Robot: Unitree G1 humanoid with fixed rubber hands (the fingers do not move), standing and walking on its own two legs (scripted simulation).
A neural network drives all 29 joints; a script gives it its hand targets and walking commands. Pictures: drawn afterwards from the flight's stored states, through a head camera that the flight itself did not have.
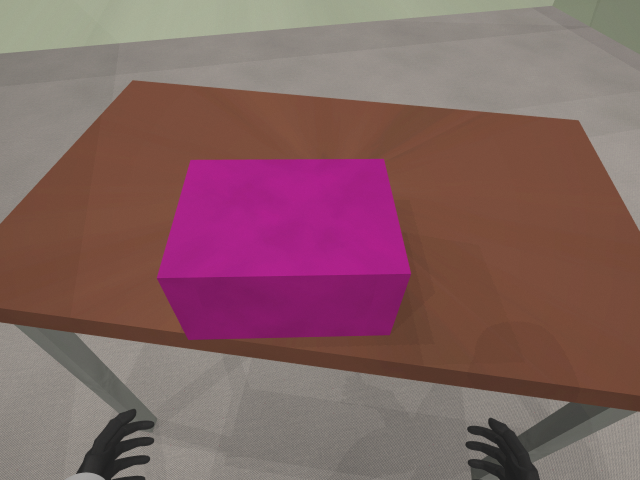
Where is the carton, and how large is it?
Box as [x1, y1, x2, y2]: [157, 159, 410, 339]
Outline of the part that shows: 190,160 157,276 157,279 188,339 389,334 409,278 410,271 383,159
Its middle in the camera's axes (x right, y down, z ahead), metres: -0.04 +0.01 +0.53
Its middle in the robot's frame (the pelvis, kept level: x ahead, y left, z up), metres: +0.41 +0.04 +0.06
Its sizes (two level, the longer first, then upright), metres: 0.272 0.201 0.143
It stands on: a table, 0.77 m high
